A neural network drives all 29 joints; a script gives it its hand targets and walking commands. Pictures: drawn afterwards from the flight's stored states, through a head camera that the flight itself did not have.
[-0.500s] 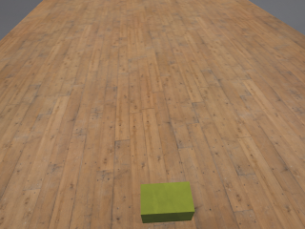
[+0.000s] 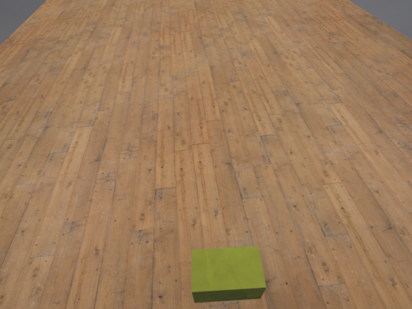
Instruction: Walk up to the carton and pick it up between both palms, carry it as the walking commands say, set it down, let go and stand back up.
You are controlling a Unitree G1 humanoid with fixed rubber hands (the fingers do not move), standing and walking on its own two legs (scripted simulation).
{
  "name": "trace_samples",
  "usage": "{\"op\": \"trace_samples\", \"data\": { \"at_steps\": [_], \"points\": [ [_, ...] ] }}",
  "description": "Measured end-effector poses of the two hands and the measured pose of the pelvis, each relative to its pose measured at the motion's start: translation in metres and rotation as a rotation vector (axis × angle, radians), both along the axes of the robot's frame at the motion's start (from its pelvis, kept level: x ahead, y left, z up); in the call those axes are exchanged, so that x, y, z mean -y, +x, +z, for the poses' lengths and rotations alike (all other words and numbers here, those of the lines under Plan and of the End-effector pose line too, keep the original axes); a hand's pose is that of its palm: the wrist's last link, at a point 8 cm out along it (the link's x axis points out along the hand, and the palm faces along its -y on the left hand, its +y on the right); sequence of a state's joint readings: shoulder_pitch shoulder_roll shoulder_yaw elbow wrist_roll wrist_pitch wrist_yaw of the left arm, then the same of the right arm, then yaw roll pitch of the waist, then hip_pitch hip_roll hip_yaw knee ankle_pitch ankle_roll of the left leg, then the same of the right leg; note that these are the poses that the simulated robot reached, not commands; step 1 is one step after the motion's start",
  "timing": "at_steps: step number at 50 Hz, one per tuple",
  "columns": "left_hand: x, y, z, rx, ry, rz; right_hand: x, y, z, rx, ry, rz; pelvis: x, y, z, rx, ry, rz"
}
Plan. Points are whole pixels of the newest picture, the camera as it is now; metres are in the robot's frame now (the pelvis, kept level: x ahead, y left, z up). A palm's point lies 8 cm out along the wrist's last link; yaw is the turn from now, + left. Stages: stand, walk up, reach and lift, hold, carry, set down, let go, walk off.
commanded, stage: stand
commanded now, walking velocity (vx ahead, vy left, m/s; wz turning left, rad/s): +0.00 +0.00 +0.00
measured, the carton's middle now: (226, 274) +0.41 -0.05 -0.69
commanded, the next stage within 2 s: reach and lift in 0.46 s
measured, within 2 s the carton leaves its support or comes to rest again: neither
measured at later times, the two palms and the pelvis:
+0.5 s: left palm out of the picture +0.02 +0.21 -0.15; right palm out of the picture -0.02 -0.22 -0.15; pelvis +0.00 +0.00 +0.00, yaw +0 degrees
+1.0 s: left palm out of the picture +0.12 +0.21 -0.18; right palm out of the picture +0.12 -0.23 -0.19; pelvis -0.07 -0.02 -0.06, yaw +3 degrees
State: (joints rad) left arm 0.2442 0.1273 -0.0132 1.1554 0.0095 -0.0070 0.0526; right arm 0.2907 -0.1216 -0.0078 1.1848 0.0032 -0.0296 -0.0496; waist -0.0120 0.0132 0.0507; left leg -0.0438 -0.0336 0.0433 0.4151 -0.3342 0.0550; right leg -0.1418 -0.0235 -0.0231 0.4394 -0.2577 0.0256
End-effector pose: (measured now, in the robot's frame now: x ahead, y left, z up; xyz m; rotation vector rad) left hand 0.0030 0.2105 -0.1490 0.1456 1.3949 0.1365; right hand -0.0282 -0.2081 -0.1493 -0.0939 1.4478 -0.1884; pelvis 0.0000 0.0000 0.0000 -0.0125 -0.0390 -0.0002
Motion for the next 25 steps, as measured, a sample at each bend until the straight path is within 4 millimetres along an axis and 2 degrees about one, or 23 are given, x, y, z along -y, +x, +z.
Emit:
{"op": "trace_samples", "data": {
  "at_steps": [24, 25],
  "points": [
    [-0.003, 0.012, 0.001, 0.02, 0.024, -0.006, 0.007, 0.001, 0.0, 0.006, -0.009, -0.001, 0.004, 0.002, -0.001, 0.01, -0.004, 0.003],
    [-0.004, 0.019, 0.001, 0.04, 0.019, 0.008, 0.009, 0.007, -0.001, 0.018, -0.014, 0.003, 0.004, 0.0, -0.003, -0.021, -0.008, 0.005]
  ]
}}
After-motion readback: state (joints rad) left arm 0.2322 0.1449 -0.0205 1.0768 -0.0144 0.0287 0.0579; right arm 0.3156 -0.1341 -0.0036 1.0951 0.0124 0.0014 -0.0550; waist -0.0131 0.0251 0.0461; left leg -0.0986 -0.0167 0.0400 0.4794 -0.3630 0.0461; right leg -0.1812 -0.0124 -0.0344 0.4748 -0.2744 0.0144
